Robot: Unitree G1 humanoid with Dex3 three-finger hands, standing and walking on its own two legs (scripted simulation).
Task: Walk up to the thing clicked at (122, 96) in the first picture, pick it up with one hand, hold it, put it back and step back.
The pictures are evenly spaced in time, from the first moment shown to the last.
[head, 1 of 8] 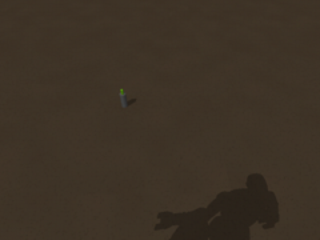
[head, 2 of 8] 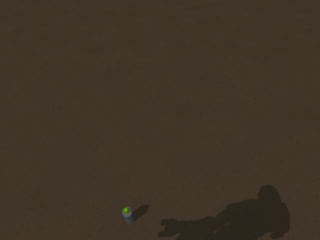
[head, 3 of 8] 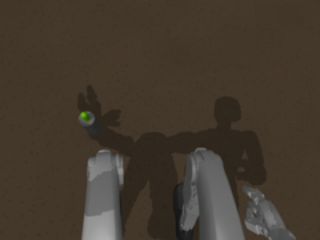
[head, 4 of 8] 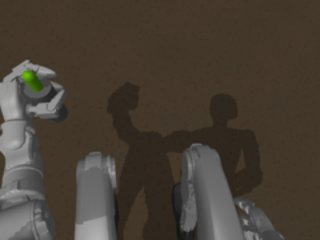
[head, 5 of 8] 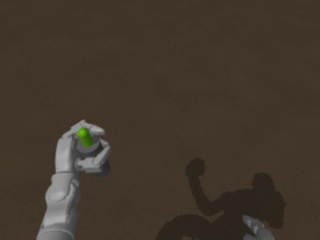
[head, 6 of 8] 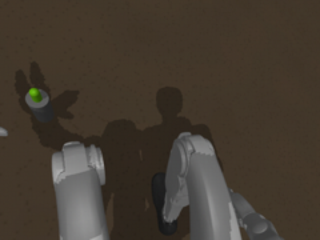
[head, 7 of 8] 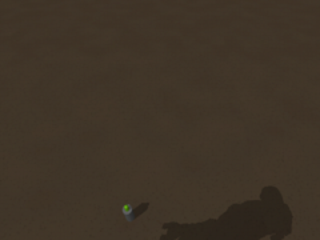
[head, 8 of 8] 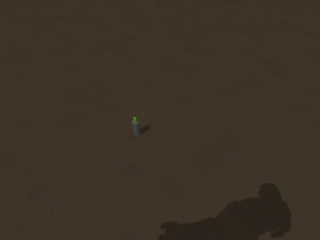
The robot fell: no
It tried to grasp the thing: yes
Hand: left
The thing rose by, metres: 0.69
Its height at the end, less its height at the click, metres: +0.00
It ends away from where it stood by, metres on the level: 0.01
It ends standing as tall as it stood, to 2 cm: yes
